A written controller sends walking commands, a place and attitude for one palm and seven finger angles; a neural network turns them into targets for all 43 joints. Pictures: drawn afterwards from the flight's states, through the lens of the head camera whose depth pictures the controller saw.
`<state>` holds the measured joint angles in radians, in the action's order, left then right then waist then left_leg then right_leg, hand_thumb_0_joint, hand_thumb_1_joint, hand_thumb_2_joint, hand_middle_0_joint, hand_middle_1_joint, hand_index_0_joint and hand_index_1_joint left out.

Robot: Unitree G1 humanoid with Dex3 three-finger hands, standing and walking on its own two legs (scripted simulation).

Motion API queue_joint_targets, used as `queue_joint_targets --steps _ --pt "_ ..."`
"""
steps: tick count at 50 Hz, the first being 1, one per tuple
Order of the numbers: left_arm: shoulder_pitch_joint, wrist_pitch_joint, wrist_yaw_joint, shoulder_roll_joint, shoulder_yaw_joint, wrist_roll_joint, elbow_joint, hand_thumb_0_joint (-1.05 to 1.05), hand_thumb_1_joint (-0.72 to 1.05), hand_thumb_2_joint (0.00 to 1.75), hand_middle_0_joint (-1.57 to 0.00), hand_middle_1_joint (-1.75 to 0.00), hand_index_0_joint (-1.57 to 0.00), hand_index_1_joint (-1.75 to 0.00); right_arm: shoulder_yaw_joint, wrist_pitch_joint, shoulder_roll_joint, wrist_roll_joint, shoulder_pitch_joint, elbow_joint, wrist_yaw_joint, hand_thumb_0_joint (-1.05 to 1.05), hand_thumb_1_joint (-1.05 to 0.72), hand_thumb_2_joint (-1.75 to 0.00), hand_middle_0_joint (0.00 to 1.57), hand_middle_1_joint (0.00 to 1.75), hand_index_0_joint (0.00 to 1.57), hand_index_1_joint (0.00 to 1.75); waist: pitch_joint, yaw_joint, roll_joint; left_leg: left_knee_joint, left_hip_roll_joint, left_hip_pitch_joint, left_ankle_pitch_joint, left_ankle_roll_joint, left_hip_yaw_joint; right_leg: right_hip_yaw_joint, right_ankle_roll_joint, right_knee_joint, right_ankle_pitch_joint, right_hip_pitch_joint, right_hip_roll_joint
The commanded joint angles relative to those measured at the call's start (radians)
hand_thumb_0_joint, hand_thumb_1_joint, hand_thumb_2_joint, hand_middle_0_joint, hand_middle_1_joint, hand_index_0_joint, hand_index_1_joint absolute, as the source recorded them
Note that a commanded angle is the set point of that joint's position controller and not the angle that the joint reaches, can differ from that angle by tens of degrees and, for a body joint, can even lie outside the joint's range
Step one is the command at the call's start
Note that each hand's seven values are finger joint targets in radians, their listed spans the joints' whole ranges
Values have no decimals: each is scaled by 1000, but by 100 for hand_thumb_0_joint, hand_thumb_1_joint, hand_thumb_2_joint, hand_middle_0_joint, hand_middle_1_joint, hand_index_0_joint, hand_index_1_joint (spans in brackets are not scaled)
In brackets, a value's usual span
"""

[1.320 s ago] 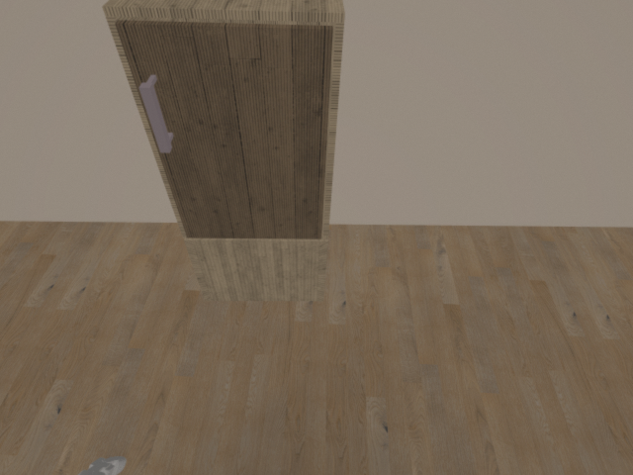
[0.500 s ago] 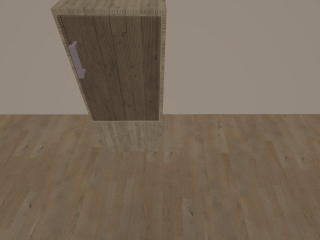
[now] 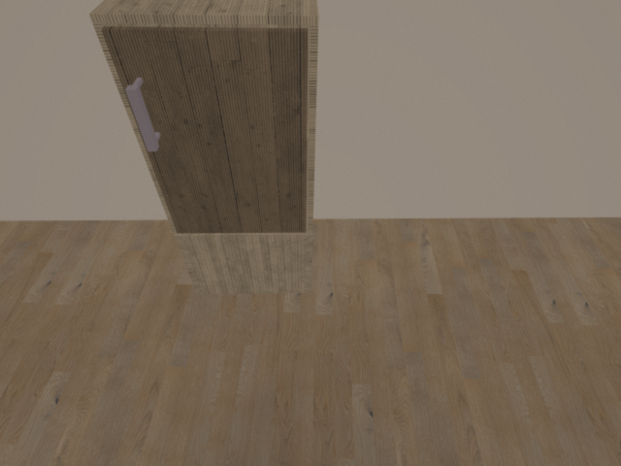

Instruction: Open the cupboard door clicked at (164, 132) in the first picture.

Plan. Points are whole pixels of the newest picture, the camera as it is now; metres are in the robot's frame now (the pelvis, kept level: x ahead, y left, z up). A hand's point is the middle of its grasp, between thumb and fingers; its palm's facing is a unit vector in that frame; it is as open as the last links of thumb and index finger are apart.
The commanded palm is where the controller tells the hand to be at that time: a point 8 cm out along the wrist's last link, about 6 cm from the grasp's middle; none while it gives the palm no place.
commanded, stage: look at it before walking up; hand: left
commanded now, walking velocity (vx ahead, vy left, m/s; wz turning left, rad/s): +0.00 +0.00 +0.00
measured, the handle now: (146, 115) +0.79 +0.41 +0.03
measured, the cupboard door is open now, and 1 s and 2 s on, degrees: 0 0 0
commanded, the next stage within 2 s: take the last steps up to it in 0.14 s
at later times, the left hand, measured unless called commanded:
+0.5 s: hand out of the picture +0.06 +0.24 -0.17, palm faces +0.06 -0.96 -0.26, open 7.4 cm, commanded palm none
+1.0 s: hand (122, 419) +0.22 +0.32 -0.18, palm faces +0.11 -0.98 -0.17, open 7.3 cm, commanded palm none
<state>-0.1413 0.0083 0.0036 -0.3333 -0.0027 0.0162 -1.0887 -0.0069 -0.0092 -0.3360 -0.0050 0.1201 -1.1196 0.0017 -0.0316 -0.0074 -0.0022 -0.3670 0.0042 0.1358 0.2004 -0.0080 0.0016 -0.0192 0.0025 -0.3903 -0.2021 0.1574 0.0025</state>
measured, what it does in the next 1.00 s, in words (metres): walks ahead: left foot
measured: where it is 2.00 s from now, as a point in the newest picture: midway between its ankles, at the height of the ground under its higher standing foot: outside the picture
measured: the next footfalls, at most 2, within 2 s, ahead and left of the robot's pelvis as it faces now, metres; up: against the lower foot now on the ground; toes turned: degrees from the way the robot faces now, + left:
left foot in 0.64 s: +0.13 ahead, +0.19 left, +0.00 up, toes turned +10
right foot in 1.18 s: +0.38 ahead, +0.06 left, +0.00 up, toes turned -2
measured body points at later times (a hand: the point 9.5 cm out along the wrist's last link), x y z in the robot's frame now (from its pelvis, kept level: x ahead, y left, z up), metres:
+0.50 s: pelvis +0.03 +0.02 +0.00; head +0.03 +0.03 +0.45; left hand +0.05 +0.29 -0.15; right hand +0.08 -0.25 -0.14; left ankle +0.01 +0.13 -0.72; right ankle +0.01 -0.12 -0.75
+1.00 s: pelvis +0.17 +0.14 -0.01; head +0.19 +0.15 +0.44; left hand +0.21 +0.37 -0.16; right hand +0.11 -0.05 -0.16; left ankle +0.09 +0.18 -0.75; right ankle +0.25 +0.03 -0.69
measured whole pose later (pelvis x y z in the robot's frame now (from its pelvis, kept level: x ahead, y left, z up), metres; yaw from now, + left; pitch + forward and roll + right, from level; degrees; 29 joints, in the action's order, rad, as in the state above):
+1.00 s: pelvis +0.17 +0.14 -0.01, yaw +5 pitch +0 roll +1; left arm -0.20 0.00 0.01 -0.15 0.05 0.03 -1.04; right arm 0.00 -0.07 -0.07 -0.01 0.45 -1.14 -0.03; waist -0.02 -0.03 -0.03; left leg -0.28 -0.11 0.00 0.28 0.11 0.11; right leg 0.08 0.02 -0.94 -0.25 0.56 0.10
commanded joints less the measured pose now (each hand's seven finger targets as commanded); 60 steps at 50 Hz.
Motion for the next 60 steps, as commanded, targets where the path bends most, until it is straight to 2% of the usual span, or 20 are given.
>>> queue_joint_targets --steps 1,13,16,19,21,26,30,31,32,33,34,36,40,44,52,55,57,58,59,60 --pt "46 23 10 -212 38 -6 62 0 90 90 -20 -30 -20 -30 41 -24 -205 -3 -44 60 -13 0 -90 -90 20 30 20 30 65 6 0 57 116 -13 -115 32 -87 -94 -30 69 138 -14 117" --pt "49 22 8 -214 37 -5 62 0 90 90 -20 -30 -20 -30 40 -23 -210 -4 -55 61 -14 0 -90 -90 20 30 20 30 55 6 13 65 116 -23 -120 30 -84 -95 -30 78 144 -12 115" --pt "-42 1 12 -119 24 -2 36 0 90 90 -20 -30 -20 -30 13 1 -88 -13 17 44 -5 0 -90 -90 20 30 20 30 65 21 -26 -8 76 35 39 14 -44 -116 -24 89 -82 -39 137" --pt "-134 -11 10 -182 56 7 38 0 90 90 -20 -30 -20 -30 18 16 -69 -20 37 74 1 0 -90 -90 20 30 20 30 -18 59 -171 -213 6 275 248 4 22 -312 -111 224 -411 -89 282" --pt "-180 1 14 -190 76 11 51 0 90 90 -20 -30 -20 -30 36 12 -89 -20 8 112 6 0 -90 -90 20 30 20 30 -68 83 -169 -420 47 410 293 11 -7 -400 -189 255 -371 -108 382" --pt "-148 32 11 -160 88 18 81 0 90 90 -20 -30 -20 -30 44 -3 -22 -6 52 154 31 0 -90 -90 20 30 20 30 -60 35 -140 -384 79 335 224 5 14 -172 -163 177 -113 -52 358" --pt "-92 17 6 -115 90 15 91 0 90 90 -20 -30 -20 -30 56 -9 -8 -4 311 86 26 0 -90 -90 20 30 20 30 -35 -80 -52 -162 10 -92 80 -5 123 37 -66 -21 -240 247 228" --pt "-103 8 1 -50 76 9 99 0 90 90 -20 -30 -20 -30 74 -14 -66 -12 428 54 16 0 -90 -90 20 30 20 30 -22 -116 161 -53 76 -156 239 14 -14 119 -35 -297 -274 334 136" --pt "-104 1 -2 32 62 0 140 0 90 90 -20 -30 -20 -30 97 -21 -157 -26 509 45 7 0 -90 -90 20 30 20 30 -37 -125 446 183 323 -132 417 104 -436 183 20 -644 -476 509 -3" --pt "-68 6 3 44 57 4 159 0 90 90 -20 -30 -20 -30 90 -16 -154 -18 483 47 -6 0 -90 -90 20 30 20 30 -55 -100 318 261 370 -50 473 167 -524 47 -10 -777 -432 542 34" --pt "-77 7 2 37 59 7 147 0 90 90 -20 -30 -20 -30 79 -15 -109 -17 412 70 -9 0 -90 -90 20 30 20 30 -57 -66 225 256 367 -4 505 200 -515 26 -32 -850 -352 539 87" --pt "-104 19 -11 39 69 11 100 0 90 90 -20 -30 -20 -30 56 -35 -17 -19 313 94 -16 0 -90 -90 20 30 20 30 -63 -24 62 219 296 37 314 191 -367 28 -29 -857 -185 511 135" --pt "-179 14 -12 96 57 14 64 0 90 90 -20 -30 -20 -30 44 -69 47 -10 326 61 -28 0 -90 -90 20 30 20 30 -12 8 45 181 220 -34 -147 198 -153 64 3 -746 -87 449 127" --pt "-121 8 -4 103 59 12 88 0 90 90 -20 -30 -20 -30 45 -75 87 -6 393 18 -36 0 -90 -90 20 30 20 30 -37 -2 31 170 237 -136 -354 224 -126 71 19 -647 -65 511 123" --pt "33 13 3 149 58 8 133 0 90 90 -20 -30 -20 -30 39 -67 121 -17 469 -34 -48 0 -90 -90 20 30 20 30 -122 -40 74 101 214 -173 -649 167 -49 133 -11 -398 -54 454 76" --pt "-17 19 11 147 58 8 128 0 90 90 -20 -30 -20 -30 44 -61 105 -15 446 -37 -50 0 -90 -90 20 30 20 30 -100 -7 65 0 218 -158 -885 148 -25 165 -39 -312 -80 319 25" --pt "-151 28 24 135 60 8 82 0 90 90 -20 -30 -20 -30 47 -56 88 -6 417 -28 -60 0 -90 -90 20 30 20 30 -30 57 37 -162 189 -138 -1048 82 -7 169 -42 -190 53 132 -8" --pt "-248 36 33 100 69 9 55 0 90 90 -20 -30 -20 -30 51 -54 74 5 392 -12 -62 0 -90 -90 20 30 20 30 26 101 16 -284 162 -58 -983 40 -3 124 -57 -114 247 -38 28" --pt "-316 49 47 -3 91 15 45 0 90 90 -20 -30 -20 -30 59 -54 73 19 402 9 -56 0 -90 -90 20 30 20 30 128 116 -101 -524 69 128 -627 1 17 -113 -158 -143 696 -241 224" --pt "-361 43 52 -33 97 3 35 0 90 90 -20 -30 -20 -30 63 -48 117 26 392 32 -55 0 -90 -90 20 30 20 30 190 95 -117 -769 -63 228 326 -31 49 -313 -316 -124 1223 -293 472"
